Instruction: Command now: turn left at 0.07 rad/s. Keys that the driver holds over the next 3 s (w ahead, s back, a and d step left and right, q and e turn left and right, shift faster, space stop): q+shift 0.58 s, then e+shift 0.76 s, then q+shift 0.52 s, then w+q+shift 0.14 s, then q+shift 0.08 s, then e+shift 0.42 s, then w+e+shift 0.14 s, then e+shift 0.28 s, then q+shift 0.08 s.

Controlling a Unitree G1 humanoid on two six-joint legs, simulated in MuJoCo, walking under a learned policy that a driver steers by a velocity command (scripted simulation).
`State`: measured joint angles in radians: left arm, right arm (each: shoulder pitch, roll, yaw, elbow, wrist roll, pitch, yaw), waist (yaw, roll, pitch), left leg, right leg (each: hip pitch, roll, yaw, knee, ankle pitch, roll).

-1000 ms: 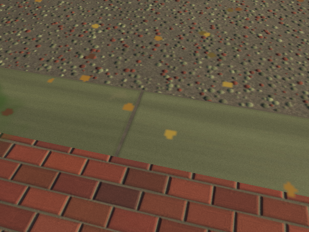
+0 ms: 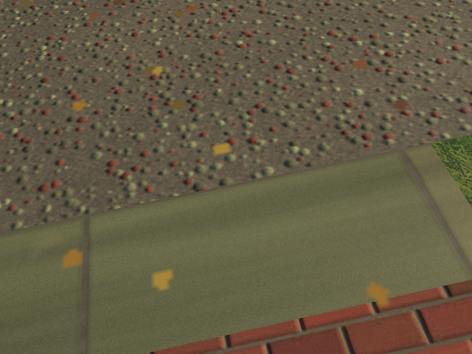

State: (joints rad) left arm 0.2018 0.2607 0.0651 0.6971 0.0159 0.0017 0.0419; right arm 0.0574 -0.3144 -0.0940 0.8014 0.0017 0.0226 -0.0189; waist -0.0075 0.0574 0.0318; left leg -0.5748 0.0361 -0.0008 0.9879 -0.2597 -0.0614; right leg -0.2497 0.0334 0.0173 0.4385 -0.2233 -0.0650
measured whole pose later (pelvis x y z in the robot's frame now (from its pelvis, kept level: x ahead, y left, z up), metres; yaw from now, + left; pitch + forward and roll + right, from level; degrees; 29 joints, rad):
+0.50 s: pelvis +0.03 +0.06 -0.01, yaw +21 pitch +4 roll -1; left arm 0.06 0.31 0.09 0.69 0.01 0.00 0.03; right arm 0.20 -0.31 -0.09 0.70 0.02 0.02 0.00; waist -0.02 -0.03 0.07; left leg -0.31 -0.05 -0.04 0.50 -0.25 0.06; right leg -0.55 0.00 0.05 1.15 -0.46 0.06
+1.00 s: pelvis +0.09 +0.06 -0.01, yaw +20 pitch +3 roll +1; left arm 0.24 0.29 0.08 0.70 -0.02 -0.01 0.02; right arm 0.07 -0.28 -0.06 0.63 0.00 0.02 -0.03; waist 0.04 0.01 0.05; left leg -0.41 -0.10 -0.09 0.96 -0.55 -0.04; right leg -0.35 0.04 0.15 0.51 -0.20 0.00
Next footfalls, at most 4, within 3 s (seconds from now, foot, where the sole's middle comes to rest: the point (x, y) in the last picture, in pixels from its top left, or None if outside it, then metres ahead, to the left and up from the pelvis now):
0.34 left None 0.04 0.15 -0.78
0.80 right None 0.21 -0.03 -0.78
1.14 left None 0.11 0.19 -0.78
1.56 right None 0.15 -0.08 -0.78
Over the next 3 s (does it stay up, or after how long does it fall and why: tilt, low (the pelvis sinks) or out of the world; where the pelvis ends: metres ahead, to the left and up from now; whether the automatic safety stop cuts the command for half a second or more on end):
stays up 0.41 0.26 0.00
